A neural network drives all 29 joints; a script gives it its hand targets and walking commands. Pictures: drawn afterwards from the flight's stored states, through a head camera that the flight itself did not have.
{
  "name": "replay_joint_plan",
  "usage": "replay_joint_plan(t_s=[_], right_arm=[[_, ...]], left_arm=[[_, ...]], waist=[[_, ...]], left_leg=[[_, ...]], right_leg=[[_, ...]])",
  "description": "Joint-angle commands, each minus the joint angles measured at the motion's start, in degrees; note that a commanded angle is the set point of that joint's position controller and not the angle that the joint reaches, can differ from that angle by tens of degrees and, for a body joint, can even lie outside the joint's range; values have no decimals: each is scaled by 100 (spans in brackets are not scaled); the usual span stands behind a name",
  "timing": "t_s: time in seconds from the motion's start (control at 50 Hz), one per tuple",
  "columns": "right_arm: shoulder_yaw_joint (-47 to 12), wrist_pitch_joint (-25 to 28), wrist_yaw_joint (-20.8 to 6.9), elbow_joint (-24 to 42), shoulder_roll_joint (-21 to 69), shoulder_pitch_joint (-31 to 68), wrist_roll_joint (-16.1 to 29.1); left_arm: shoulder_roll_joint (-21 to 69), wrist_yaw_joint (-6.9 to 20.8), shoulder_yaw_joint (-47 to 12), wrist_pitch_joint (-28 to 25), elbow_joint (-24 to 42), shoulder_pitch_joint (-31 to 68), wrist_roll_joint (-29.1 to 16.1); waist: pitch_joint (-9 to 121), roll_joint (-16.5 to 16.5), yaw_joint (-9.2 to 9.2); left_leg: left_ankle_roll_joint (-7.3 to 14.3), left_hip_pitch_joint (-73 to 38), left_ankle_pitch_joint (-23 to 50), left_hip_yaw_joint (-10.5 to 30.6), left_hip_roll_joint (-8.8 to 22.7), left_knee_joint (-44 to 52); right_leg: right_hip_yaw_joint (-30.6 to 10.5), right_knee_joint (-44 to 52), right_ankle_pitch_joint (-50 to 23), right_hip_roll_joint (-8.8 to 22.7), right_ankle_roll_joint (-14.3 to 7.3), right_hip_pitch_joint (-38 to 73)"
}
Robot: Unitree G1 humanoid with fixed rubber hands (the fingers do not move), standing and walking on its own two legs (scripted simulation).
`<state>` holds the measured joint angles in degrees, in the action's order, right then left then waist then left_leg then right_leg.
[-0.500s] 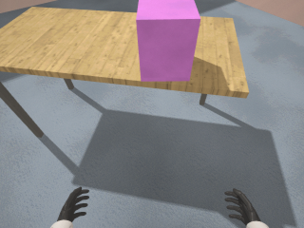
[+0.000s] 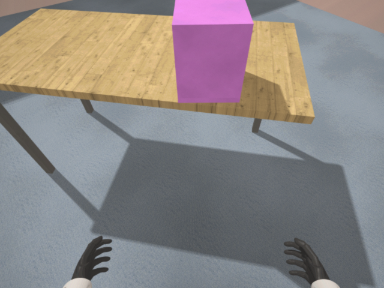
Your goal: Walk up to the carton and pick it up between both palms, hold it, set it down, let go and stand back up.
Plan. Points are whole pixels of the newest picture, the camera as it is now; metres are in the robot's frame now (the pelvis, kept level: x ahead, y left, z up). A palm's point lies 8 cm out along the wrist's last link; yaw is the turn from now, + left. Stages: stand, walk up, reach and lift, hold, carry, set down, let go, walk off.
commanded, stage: stand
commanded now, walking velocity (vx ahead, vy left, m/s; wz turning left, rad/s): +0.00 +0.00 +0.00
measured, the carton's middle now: (208, 50) +0.75 -0.03 +0.09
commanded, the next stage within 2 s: none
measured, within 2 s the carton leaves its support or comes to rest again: neither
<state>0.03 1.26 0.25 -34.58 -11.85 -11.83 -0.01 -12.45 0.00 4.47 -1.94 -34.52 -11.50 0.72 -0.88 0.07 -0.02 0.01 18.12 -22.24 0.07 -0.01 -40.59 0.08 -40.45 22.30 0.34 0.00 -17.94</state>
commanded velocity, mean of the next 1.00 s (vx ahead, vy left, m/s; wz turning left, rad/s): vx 0.00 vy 0.00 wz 0.00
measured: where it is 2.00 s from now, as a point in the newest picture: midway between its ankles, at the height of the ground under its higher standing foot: outside the picture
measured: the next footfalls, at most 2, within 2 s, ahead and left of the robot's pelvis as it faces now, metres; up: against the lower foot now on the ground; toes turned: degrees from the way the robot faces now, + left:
none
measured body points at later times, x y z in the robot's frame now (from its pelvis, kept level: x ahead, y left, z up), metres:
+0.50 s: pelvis +0.00 +0.00 +0.00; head +0.01 +0.00 +0.45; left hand +0.16 +0.25 -0.08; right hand +0.16 -0.23 -0.09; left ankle -0.01 +0.12 -0.72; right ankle -0.01 -0.12 -0.72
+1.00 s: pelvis -0.01 +0.00 +0.00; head +0.00 +0.00 +0.45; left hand +0.16 +0.25 -0.08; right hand +0.16 -0.23 -0.09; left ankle -0.01 +0.12 -0.72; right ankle -0.01 -0.12 -0.72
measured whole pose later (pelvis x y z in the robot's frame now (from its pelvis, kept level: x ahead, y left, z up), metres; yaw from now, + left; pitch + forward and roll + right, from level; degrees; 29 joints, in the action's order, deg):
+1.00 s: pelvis -0.01 +0.00 +0.00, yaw +0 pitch -1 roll +0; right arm 0.0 1.7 0.6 -34.6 -11.9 -11.8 0.0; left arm -12.5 0.0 4.7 -2.1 -34.5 -11.5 0.7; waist -0.9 0.1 0.0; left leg 0.0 18.1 -21.6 0.1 0.0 -40.6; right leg 0.1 -40.5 21.6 0.3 0.0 -17.9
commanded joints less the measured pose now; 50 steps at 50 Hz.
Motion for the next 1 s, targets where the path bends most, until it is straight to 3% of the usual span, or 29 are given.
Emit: replay_joint_plan(t_s=[0.0, 0.46, 0.68, 0.78, 0.8, 0.98], right_arm=[[524, 326, 105, 113, -1657, 424, -202], [538, 354, 118, 45, -1692, 302, -184], [536, 379, 127, 32, -1731, 315, -200], [544, 367, 128, 2, -1722, 293, -186], [528, 367, 130, 0, -1680, 294, -188], [529, 360, 135, -6, -1712, 315, -195]], left_arm=[[-1517, -50, 353, -183, 79, 389, 103], [-1533, -67, 346, -208, 10, 339, 78], [-1499, -57, 368, -186, -19, 351, 57], [-1515, -63, 370, -203, -14, 331, 51], [-1545, -63, 364, -203, 16, 375, 65], [-1519, -49, 368, -212, -44, 270, 46]], waist=[[498, 236, -84], [592, 203, -39], [583, 197, -34], [647, 372, -43], [609, 233, -23], [624, 256, -44]], left_leg=[[486, -106, 1966, 594, 551, 611], [478, -204, 2389, 573, 555, 567], [501, -240, 2432, 647, 608, 639], [475, -295, 2440, 607, 573, 634], [483, -294, 2447, 603, 582, 658], [482, -287, 2290, 600, 584, 644]], right_leg=[[-380, 448, -1671, 445, -430, 266], [-442, 427, -2190, 517, -440, 446], [-433, 418, -2158, 502, -435, 440], [-442, 438, -2184, 505, -444, 438], [-426, 434, -2149, 494, -425, 434], [-502, 503, -2077, 504, -445, 435]])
